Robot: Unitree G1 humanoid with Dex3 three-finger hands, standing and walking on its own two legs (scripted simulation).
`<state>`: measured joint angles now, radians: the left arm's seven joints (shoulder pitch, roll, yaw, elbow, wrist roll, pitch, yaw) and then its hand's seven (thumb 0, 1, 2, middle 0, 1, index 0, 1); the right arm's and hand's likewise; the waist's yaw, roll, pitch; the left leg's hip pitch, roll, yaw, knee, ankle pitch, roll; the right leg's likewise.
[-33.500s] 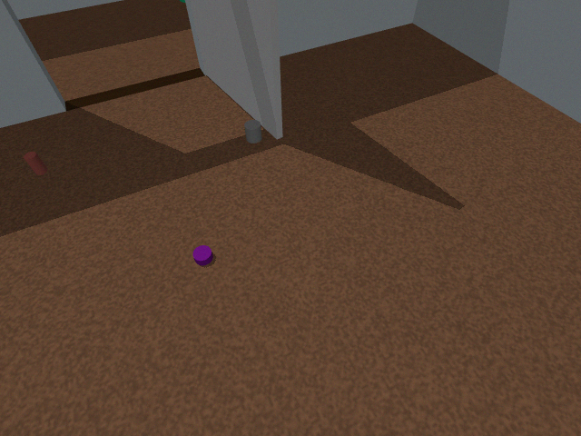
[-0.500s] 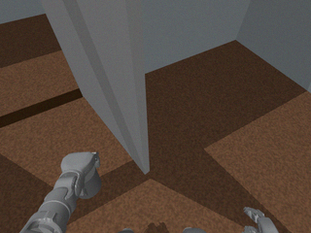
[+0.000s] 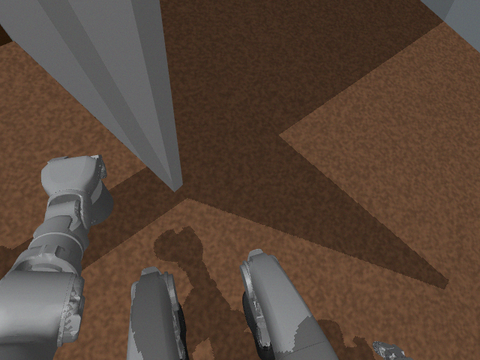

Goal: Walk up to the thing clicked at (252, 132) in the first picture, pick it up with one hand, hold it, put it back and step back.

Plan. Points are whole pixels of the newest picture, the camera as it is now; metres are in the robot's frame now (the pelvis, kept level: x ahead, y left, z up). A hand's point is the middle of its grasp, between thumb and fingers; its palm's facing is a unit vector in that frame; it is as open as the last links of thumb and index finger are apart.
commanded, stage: crouch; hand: left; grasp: from above
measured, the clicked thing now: (85, 198) +0.44 +0.22 -0.18
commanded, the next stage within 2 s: lower in 1.26 s
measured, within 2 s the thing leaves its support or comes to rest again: neither
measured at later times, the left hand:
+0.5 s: hand (116, 198) +0.48 +0.19 -0.32, palm faces -0.45 -0.04 -0.89, open 10.2 cm
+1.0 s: hand (123, 194) +0.51 +0.19 -0.39, palm faces -0.48 -0.05 -0.88, open 10.2 cm
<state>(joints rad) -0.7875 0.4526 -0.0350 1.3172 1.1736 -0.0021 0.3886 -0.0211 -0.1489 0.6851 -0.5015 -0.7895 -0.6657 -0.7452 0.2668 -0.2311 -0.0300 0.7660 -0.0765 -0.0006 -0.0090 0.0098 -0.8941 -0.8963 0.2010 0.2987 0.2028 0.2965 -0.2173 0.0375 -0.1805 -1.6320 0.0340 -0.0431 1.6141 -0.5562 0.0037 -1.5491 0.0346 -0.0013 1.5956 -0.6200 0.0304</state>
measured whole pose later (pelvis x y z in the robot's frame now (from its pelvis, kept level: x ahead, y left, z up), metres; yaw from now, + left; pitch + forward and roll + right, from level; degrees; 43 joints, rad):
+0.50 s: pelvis -0.01 -0.01 -0.13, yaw -4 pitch +40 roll -6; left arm -0.97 0.58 0.05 1.39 1.23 -0.05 0.40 -0.03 -0.16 0.65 -0.58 -0.70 -0.73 -0.68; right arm 0.18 -0.23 0.03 0.73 -0.13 -0.05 0.07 0.01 -0.91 -0.90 0.20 0.30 0.20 0.30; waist -0.27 0.01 -0.13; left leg -2.12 0.04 -0.10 2.06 -0.66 -0.01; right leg -2.01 0.06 -0.05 2.04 -0.73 0.03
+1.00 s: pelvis -0.01 -0.01 -0.19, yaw -7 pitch +38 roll -8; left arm -1.09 0.74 0.08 1.46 1.24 -0.07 0.34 -0.03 -0.16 0.64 -0.58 -0.69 -0.73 -0.68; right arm 0.21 -0.25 0.12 0.70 -0.14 -0.04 0.11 0.00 -0.91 -0.90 0.20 0.30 0.20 0.30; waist -0.33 -0.02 -0.02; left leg -2.27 0.05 -0.15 2.27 -0.67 -0.02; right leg -2.16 0.09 -0.08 2.22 -0.73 0.03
